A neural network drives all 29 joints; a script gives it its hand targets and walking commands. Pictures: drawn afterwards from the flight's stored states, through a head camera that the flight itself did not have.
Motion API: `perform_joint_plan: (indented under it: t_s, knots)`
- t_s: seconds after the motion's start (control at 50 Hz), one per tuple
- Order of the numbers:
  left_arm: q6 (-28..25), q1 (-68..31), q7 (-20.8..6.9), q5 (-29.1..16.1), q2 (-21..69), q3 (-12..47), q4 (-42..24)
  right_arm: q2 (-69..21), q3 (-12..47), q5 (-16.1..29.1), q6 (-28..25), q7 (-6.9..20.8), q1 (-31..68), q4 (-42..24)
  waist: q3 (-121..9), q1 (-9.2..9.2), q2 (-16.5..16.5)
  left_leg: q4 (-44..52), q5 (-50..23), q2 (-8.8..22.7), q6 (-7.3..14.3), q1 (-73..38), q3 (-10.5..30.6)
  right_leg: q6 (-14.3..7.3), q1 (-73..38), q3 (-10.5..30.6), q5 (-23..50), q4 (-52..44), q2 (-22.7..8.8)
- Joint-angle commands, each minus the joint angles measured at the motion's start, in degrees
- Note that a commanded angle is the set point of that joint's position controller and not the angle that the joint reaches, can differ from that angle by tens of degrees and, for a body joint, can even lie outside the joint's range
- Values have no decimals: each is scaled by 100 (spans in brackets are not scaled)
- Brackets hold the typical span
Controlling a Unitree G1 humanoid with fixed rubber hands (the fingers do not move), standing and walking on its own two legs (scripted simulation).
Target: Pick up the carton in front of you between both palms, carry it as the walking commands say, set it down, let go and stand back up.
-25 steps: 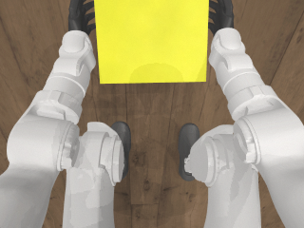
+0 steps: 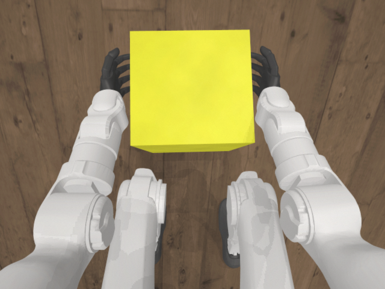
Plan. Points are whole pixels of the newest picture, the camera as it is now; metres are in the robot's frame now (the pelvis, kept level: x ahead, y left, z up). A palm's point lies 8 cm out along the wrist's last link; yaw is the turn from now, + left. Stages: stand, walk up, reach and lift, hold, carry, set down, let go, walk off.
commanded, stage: reach and lift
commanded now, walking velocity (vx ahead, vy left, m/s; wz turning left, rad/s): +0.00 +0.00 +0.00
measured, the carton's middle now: (190, 104) +0.49 +0.02 -0.16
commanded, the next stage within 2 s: none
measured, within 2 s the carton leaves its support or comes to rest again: neither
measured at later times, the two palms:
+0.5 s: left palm (69, 65) +0.46 +0.17 +0.08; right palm (308, 60) +0.47 -0.13 +0.08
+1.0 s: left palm out of the picture +0.42 +0.17 +0.24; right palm out of the picture +0.43 -0.13 +0.24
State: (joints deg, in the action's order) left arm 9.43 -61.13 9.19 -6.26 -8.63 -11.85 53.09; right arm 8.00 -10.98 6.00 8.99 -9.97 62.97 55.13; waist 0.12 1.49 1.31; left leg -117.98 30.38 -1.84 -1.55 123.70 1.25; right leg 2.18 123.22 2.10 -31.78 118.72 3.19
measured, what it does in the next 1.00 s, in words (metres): rises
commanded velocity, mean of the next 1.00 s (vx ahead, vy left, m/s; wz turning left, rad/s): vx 0.00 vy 0.00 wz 0.00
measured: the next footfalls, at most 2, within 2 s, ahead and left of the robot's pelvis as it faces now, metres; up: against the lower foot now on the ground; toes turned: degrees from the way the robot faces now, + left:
none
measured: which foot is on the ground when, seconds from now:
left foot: down 0.00-1.00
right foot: down 0.00-1.00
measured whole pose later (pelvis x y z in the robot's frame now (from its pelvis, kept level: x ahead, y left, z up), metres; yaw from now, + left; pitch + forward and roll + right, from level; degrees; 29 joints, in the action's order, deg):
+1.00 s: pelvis +0.08 +0.00 +0.27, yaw +2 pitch +22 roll +0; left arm 16.8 -25.5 3.1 9.6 6.1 -18.6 34.3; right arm -6.2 -18.3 -8.6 16.0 -3.9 26.0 35.6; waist -12.3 0.6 0.6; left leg -63.7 24.8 -2.6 -0.7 61.2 3.5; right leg 0.6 60.1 3.8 -26.5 64.2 3.2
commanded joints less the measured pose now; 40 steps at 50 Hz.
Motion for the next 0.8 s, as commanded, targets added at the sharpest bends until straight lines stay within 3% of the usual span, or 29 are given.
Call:
perform_joint_plan:
  t_s: [0.0, 0.06, 0.1, 0.16, 0.28, 0.44, 0.78]
  knots:
    - [204, -3525, -1601, 335, 6155, 1651, -872, -6263, 1491, -355, 185, 1564, 3406, -906, -5200, 19, -68, 1581, -195, -751, 117, -2997, -496, -246, -2256, -598, 102, -1587, 733]
    - [390, -3281, -1697, 804, 6241, 1100, -625, -6452, 1179, -708, 370, 1675, 3337, -768, -5306, 195, -6, 1882, -67, -739, 122, -3132, -532, -215, -2417, -541, -115, -1953, 745]
    - [485, -3244, -1756, 928, 6333, 1020, -651, -6535, 1052, -869, 459, 1707, 3199, -721, -5514, 182, 13, 2066, -60, -741, 125, -3180, -540, -190, -2725, -521, -59, -2149, 753]
    - [578, -3159, -1832, 969, 6492, 1163, -884, -6693, 958, -1094, 562, 1682, 2880, -788, -5785, 12, -34, 2311, -291, -784, 70, -3413, -560, -172, -3200, -499, 208, -2470, 768]
    - [751, -2781, -1967, 686, 6904, 1906, -1453, -7072, 1635, -857, 683, 1744, 2530, -1384, -6592, -23, -209, 2709, -922, -827, 2, -4294, -531, -155, -4031, -470, 835, -2852, 793]
    - [862, -1788, -1910, 519, 7062, 2437, -1739, -7347, 2492, -476, 807, 1805, 1824, -1915, -6485, 128, -20, 3369, -1358, -836, 15, -5291, -392, -56, -4819, -398, 1149, -3491, 810]
    - [708, -137, -1857, 838, 7316, 2493, -1676, -7349, 2373, -789, 649, 1862, 3, -1751, -4844, -51, -192, 5273, -1620, -727, 90, -7280, 55, -171, -6631, -2, 1494, -5389, 651]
